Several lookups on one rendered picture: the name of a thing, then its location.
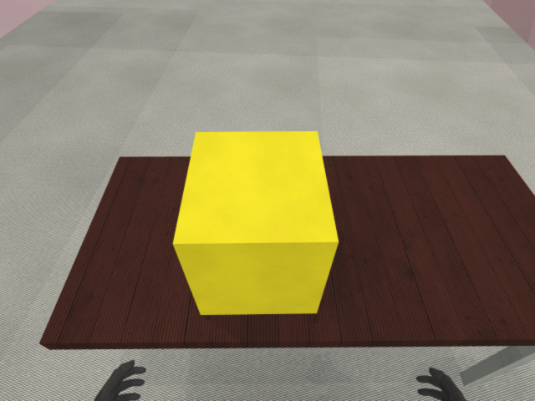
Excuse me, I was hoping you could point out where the table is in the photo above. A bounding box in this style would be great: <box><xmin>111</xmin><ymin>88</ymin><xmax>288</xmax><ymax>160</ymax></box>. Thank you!
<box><xmin>39</xmin><ymin>155</ymin><xmax>535</xmax><ymax>386</ymax></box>

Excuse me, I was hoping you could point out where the right robot hand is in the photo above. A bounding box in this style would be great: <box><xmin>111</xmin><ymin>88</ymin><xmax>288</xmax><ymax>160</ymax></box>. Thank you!
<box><xmin>416</xmin><ymin>368</ymin><xmax>466</xmax><ymax>401</ymax></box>

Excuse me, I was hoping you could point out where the left robot hand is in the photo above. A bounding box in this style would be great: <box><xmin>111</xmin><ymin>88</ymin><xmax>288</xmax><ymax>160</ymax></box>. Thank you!
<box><xmin>94</xmin><ymin>360</ymin><xmax>146</xmax><ymax>401</ymax></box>

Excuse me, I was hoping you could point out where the carton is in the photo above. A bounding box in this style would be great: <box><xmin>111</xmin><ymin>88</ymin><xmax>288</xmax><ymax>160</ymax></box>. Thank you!
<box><xmin>173</xmin><ymin>131</ymin><xmax>339</xmax><ymax>315</ymax></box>

